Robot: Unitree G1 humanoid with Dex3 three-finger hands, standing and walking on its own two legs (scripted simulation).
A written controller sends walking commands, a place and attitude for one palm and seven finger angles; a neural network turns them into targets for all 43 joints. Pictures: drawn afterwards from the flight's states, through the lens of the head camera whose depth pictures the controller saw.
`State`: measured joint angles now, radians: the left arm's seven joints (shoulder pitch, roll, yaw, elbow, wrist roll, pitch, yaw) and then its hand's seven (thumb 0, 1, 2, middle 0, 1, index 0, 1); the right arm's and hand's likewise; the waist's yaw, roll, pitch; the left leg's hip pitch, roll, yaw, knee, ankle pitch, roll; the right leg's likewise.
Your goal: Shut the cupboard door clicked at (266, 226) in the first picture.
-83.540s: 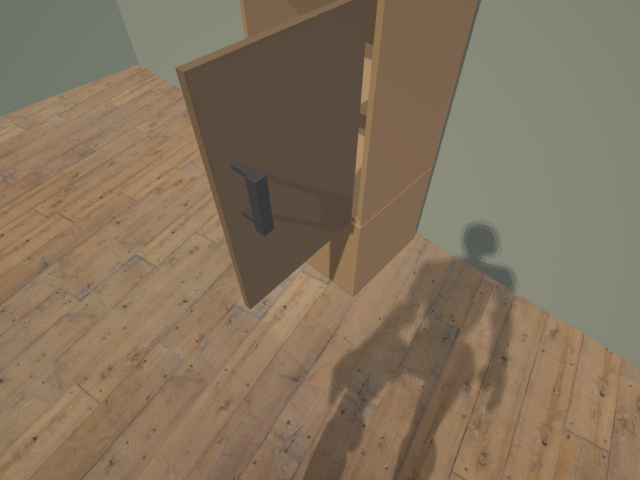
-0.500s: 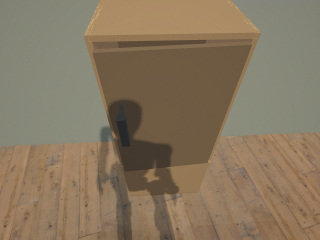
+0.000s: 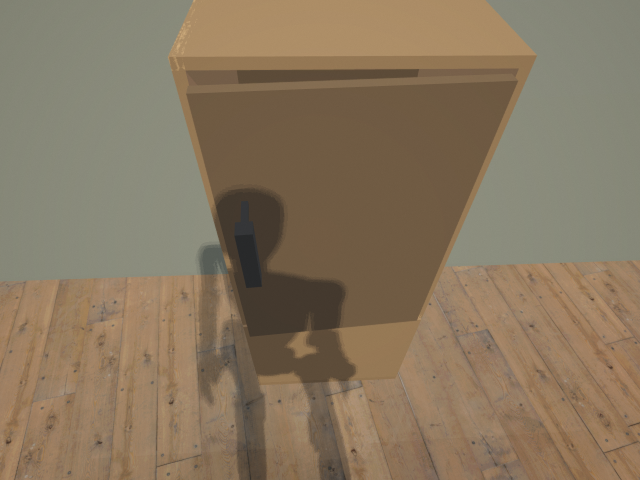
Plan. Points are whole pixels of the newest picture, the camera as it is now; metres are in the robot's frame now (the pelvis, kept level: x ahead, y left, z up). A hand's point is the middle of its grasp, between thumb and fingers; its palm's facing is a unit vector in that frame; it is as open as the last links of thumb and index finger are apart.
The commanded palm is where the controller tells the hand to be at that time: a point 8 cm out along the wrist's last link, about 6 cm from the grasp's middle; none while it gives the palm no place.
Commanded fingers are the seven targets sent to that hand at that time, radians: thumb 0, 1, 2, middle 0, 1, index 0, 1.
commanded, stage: look again from close up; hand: left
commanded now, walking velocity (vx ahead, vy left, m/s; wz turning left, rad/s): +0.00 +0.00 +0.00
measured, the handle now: (249, 245) +0.44 +0.13 +0.02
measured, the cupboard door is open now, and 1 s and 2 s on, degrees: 3 3 3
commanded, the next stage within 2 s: shuffle to correct the standing spot in 0.40 s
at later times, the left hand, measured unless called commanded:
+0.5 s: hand out of the picture +0.03 +0.22 -0.17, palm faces -0.02 -0.97 -0.24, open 7.4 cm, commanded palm none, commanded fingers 0.00 0.90 0.90 -0.20 -0.30 -0.20 -0.30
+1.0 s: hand out of the picture -0.01 +0.15 -0.19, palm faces +0.11 -0.98 -0.18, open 7.4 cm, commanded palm none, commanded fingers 0.00 0.90 0.90 -0.20 -0.30 -0.20 -0.30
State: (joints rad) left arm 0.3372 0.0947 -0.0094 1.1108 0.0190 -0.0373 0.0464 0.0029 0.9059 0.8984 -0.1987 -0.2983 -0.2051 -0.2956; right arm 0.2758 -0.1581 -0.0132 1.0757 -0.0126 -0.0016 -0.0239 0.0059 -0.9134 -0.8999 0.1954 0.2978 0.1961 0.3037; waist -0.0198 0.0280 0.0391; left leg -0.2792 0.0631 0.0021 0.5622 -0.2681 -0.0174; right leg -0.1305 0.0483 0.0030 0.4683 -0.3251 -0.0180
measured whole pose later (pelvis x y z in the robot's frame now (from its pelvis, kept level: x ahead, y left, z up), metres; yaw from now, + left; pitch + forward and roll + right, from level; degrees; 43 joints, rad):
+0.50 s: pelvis +0.01 +0.03 +0.00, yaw -1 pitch +0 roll +0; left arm 0.27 0.20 -0.01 1.07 0.02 0.00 0.04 0.00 0.91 0.90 -0.20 -0.30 -0.20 -0.30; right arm 0.23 -0.18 0.01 1.07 -0.01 -0.01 -0.01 0.00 -0.91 -0.90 0.20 0.30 0.20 0.30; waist 0.00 -0.01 0.03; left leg -0.25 -0.01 0.06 0.51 -0.27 0.03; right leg -0.14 -0.03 0.05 0.50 -0.36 0.03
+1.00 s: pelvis +0.02 -0.02 -0.01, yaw +6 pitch +1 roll -1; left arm 0.34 0.16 0.02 1.04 0.03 0.03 0.03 0.00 0.90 0.90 -0.20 -0.30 -0.20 -0.30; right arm 0.25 -0.17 -0.03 1.07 -0.02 0.04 -0.04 0.00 -0.91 -0.90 0.20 0.30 0.20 0.30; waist -0.01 -0.01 0.03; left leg -0.35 0.06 0.01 0.69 -0.36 0.01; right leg -0.16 0.04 -0.10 0.58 -0.44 -0.05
